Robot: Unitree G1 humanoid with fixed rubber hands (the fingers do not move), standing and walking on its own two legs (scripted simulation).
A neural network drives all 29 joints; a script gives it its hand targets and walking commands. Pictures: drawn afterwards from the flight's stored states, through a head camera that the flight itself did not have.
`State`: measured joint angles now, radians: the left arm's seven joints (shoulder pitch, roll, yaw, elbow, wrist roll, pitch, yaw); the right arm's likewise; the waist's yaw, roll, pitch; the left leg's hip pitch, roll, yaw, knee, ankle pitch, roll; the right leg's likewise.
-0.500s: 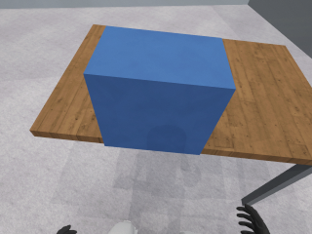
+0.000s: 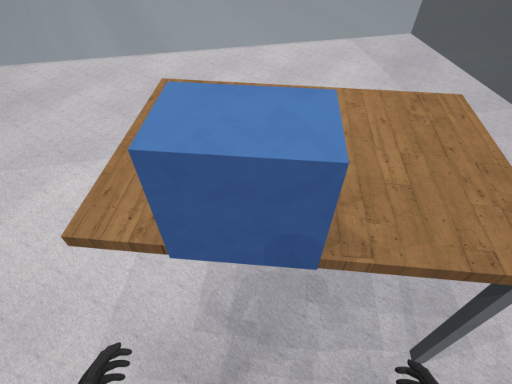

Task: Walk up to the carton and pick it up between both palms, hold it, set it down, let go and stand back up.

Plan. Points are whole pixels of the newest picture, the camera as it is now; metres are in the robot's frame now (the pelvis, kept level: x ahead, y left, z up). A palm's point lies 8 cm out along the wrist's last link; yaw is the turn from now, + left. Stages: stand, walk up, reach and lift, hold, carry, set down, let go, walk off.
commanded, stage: walk up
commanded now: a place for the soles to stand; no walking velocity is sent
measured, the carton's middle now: (246, 180) +0.45 +0.04 +0.08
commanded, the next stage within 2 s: reach and lift in 1.82 s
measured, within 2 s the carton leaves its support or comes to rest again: neither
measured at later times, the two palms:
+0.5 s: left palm out of the picture +0.10 +0.33 -0.10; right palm out of the picture +0.14 -0.22 -0.09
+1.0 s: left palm out of the picture +0.13 +0.32 -0.09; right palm out of the picture +0.16 -0.21 -0.09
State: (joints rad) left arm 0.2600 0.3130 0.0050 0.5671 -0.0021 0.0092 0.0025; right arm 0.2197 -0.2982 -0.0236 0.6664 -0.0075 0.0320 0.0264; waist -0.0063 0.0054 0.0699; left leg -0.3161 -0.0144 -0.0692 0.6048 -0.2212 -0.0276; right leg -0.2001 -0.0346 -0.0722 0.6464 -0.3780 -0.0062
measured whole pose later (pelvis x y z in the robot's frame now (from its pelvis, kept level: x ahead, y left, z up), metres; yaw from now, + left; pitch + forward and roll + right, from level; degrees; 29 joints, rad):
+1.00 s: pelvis +0.04 +0.06 -0.01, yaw -3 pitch -2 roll +0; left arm 0.38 0.29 0.02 0.60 0.02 -0.01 0.04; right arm 0.20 -0.30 -0.01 0.64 -0.03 0.05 0.05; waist -0.01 0.02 0.05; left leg -0.32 -0.07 0.03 0.67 -0.32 0.06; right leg -0.21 -0.05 0.06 0.67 -0.43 0.05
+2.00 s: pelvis +0.00 +0.05 -0.01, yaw -7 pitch -5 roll +0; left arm 0.08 0.28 0.03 0.53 0.00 0.18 0.03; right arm 0.06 -0.28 -0.11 0.91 -0.03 -0.25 0.07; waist -0.02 0.00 0.17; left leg -0.31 0.01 0.07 0.68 -0.27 0.04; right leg -0.24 0.01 0.06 0.69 -0.36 0.03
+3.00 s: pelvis +0.05 +0.02 +0.02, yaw -7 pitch -4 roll +0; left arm 0.28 0.33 0.04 0.23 -0.22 -0.12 -0.01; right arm 0.33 -0.19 0.01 0.20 0.23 -0.14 -0.04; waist 0.07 -0.03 0.03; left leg -0.09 0.01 0.06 0.34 -0.18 0.00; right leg -0.01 0.01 0.03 0.32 -0.24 -0.01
